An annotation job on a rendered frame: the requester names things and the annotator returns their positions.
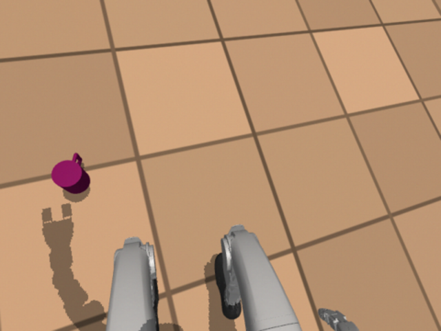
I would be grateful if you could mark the right robot foot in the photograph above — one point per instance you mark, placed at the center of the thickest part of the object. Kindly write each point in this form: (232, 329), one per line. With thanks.
(229, 311)

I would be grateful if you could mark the right robot hand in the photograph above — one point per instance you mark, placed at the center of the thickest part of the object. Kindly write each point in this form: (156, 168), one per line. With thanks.
(336, 320)

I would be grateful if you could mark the mug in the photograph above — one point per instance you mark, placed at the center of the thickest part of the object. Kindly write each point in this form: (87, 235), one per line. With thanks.
(70, 176)

